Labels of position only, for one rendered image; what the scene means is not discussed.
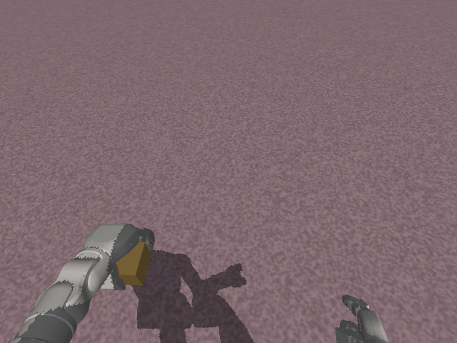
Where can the small box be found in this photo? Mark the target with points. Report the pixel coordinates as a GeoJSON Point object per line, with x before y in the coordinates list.
{"type": "Point", "coordinates": [133, 266]}

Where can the left robot arm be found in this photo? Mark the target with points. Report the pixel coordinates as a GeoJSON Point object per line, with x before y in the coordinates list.
{"type": "Point", "coordinates": [65, 303]}

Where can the left robot hand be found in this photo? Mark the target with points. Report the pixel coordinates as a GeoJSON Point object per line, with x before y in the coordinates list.
{"type": "Point", "coordinates": [117, 240]}

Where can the right robot hand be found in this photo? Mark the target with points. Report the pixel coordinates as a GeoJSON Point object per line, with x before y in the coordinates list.
{"type": "Point", "coordinates": [369, 325]}

